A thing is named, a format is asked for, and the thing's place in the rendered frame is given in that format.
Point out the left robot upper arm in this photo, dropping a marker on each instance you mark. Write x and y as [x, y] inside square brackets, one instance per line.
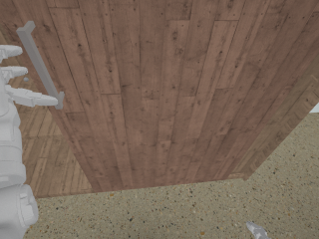
[18, 210]

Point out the right robot hand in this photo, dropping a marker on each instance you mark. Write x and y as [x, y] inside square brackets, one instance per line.
[257, 231]

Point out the left robot hand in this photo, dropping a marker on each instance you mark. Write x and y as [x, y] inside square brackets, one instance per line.
[20, 96]

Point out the left robot forearm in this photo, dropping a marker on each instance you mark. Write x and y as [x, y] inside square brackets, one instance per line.
[12, 169]

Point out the wardrobe door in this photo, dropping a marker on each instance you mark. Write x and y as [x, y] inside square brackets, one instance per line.
[300, 92]
[165, 92]

